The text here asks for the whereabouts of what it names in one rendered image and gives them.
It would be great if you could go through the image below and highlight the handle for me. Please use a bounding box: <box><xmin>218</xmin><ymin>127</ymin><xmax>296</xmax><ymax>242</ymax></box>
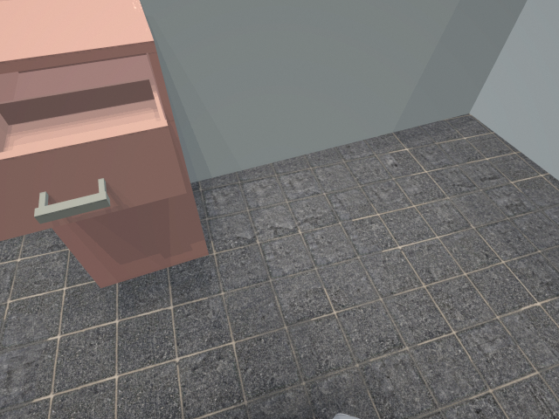
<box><xmin>34</xmin><ymin>178</ymin><xmax>110</xmax><ymax>223</ymax></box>

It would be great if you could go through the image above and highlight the cabinet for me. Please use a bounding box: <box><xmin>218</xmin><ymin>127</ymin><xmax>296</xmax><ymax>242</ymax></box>
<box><xmin>0</xmin><ymin>0</ymin><xmax>209</xmax><ymax>288</ymax></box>

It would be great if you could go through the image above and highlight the drawer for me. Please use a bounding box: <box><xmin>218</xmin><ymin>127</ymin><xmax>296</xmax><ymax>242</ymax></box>
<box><xmin>0</xmin><ymin>78</ymin><xmax>187</xmax><ymax>241</ymax></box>

